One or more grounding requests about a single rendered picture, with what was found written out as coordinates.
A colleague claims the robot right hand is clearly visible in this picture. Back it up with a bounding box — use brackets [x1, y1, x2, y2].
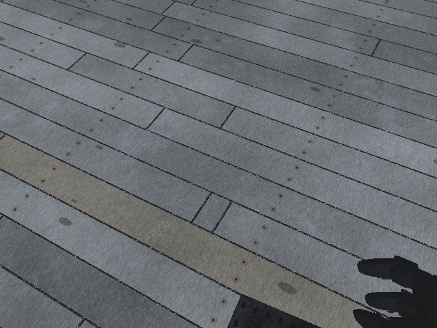
[353, 256, 437, 328]

